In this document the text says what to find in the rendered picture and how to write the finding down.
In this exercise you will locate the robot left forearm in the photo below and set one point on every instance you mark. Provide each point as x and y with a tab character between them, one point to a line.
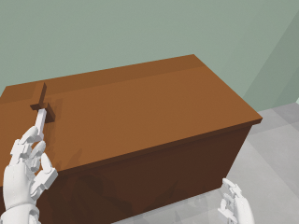
21	214

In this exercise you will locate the tap lever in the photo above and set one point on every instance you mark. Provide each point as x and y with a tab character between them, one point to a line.
40	120

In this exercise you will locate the left robot hand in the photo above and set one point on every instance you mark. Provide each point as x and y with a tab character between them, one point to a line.
19	175

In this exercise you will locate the counter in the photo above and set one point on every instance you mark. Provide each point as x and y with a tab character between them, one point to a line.
127	140

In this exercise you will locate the right robot hand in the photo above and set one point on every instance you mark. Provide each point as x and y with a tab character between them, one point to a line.
240	209

